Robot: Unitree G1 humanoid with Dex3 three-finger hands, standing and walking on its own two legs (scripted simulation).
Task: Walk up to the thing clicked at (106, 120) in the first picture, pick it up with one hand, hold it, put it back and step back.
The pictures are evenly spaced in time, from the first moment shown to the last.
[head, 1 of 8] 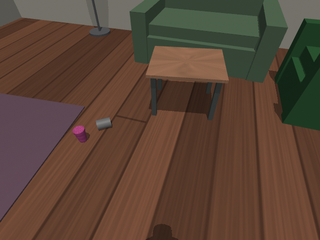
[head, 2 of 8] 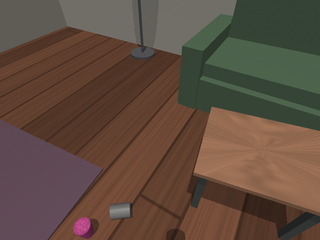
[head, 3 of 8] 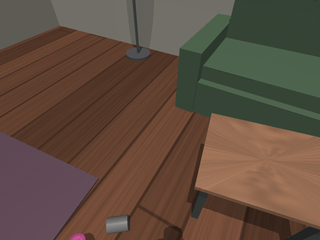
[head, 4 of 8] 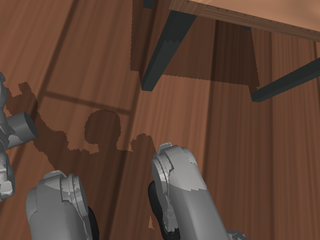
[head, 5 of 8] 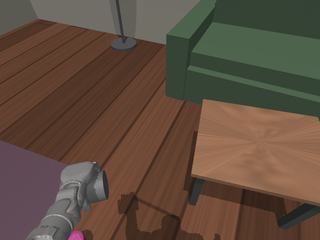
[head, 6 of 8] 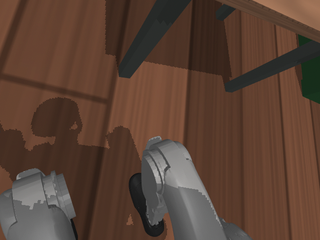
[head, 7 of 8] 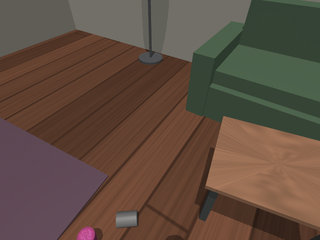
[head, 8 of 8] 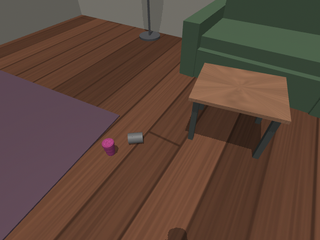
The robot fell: no
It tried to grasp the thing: yes
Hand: left
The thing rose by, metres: 0.67
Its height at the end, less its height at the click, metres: +0.00
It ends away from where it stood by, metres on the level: 0.01
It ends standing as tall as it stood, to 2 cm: yes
